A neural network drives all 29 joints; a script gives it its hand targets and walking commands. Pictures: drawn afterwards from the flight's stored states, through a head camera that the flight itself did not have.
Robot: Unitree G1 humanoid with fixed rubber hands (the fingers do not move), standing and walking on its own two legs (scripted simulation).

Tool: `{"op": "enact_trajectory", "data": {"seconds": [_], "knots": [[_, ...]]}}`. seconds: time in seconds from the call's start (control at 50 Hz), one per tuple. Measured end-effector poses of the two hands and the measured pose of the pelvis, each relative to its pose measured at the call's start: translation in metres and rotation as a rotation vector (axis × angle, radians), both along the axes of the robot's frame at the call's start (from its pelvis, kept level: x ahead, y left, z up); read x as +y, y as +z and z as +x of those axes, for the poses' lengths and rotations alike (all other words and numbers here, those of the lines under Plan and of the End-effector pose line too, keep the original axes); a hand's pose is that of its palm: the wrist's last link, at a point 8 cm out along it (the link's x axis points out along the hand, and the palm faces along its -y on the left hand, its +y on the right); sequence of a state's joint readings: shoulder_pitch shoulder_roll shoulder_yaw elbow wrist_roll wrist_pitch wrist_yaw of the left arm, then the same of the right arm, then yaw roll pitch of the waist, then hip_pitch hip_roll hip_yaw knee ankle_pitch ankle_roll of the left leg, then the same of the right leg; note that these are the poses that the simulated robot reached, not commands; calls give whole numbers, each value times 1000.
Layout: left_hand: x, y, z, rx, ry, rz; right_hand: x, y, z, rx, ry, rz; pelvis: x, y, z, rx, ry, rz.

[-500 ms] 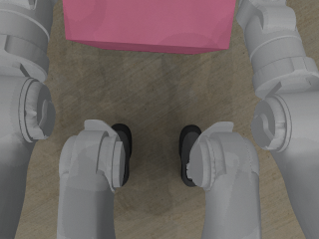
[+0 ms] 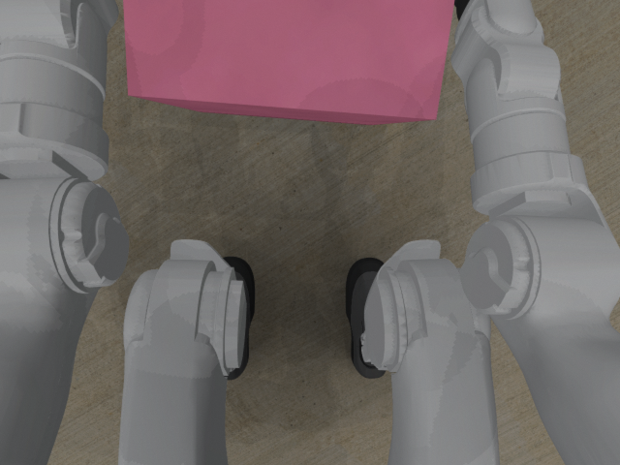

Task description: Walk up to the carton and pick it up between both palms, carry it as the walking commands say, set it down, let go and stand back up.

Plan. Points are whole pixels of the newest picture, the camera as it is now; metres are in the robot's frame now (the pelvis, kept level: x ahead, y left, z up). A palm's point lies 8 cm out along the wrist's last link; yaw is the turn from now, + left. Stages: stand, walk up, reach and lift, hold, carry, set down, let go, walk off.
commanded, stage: reach and lift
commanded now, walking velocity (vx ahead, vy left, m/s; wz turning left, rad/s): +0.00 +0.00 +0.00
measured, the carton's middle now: (292, 17) +0.54 +0.02 -0.23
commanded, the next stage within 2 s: none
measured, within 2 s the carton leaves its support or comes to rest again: leaves its support in 0.30 s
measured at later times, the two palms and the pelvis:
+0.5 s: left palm out of the picture +0.58 +0.19 -0.08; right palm out of the picture +0.56 -0.14 -0.11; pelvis +0.00 +0.00 +0.02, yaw +0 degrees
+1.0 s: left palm out of the picture +0.57 +0.19 -0.03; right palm out of the picture +0.55 -0.14 -0.06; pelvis +0.00 +0.00 +0.06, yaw +1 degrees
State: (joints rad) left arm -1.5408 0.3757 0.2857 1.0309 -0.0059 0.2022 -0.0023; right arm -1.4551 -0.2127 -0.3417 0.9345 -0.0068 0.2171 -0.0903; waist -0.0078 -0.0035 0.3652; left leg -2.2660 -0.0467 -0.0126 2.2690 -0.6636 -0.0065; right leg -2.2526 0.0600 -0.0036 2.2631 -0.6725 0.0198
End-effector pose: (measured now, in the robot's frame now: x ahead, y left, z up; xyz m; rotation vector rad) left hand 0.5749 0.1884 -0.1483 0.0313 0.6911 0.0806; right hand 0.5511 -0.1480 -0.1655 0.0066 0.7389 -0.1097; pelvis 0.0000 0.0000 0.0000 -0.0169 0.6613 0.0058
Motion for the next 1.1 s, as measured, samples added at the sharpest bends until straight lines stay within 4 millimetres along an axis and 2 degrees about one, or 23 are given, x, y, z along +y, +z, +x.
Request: {"op": "enact_trajectory", "data": {"seconds": [0.18, 0.32, 0.38, 0.5, 0.58, 0.72, 0.88, 1.0, 1.1], "knots": [[-1, 1, -4, -2, 6, -4, 0, 1, -1, 4, -19, -12, 0, 2, 2, 12, 1, 1], [-3, 12, -5, 5, 12, 17, 1, 6, -7, 21, -22, -22, 1, 4, 0, 18, 3, 1], [-1, 25, -5, -4, 22, 24, 3, 17, -5, 12, -13, -20, 1, 6, -2, 28, 1, 2], [4, 65, 0, -44, 34, 23, 8, 59, 7, -27, -3, -21, -1, 17, -5, 45, 4, 4], [5, 83, -1, -31, 30, 26, 9, 76, 4, -13, -2, -26, -1, 28, -5, 70, 7, 3], [0, 87, -8, -9, 16, 29, 5, 81, -8, 10, -20, -28, 1, 44, -6, 105, 12, -4], [-3, 92, -4, -32, 25, 15, 1, 85, -4, -14, -36, -14, 1, 49, -5, 135, 9, 4], [0, 115, -3, -52, 44, 1, 4, 108, 0, -34, -35, -4, -1, 58, -1, 158, 9, 8], [4, 130, -12, -24, 44, 10, 8, 125, -5, -6, -29, -8, -2, 73, 2, 170, 12, 6]]}}
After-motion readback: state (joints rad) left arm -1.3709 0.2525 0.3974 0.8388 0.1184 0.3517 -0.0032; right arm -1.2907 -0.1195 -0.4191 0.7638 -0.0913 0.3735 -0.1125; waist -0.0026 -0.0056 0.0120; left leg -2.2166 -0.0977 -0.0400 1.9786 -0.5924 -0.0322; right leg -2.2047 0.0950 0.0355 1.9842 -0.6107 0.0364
